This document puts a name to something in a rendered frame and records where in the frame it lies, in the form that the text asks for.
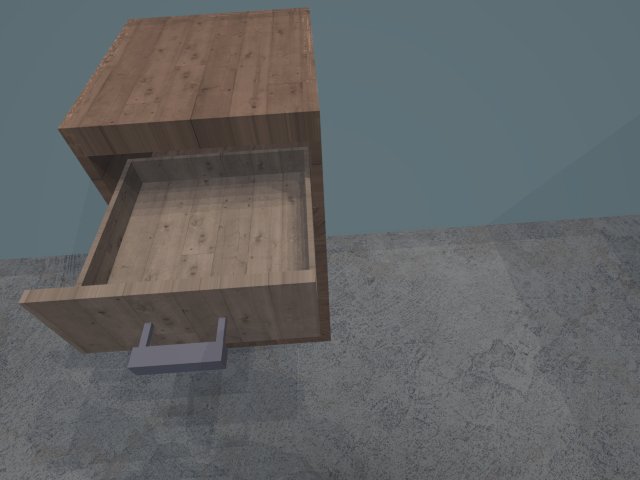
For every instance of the drawer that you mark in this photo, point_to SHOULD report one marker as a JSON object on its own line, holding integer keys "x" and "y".
{"x": 189, "y": 239}

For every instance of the cabinet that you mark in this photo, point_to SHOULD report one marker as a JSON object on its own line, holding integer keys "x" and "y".
{"x": 199, "y": 84}

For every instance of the handle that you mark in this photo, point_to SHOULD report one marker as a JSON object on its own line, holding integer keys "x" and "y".
{"x": 146, "y": 360}

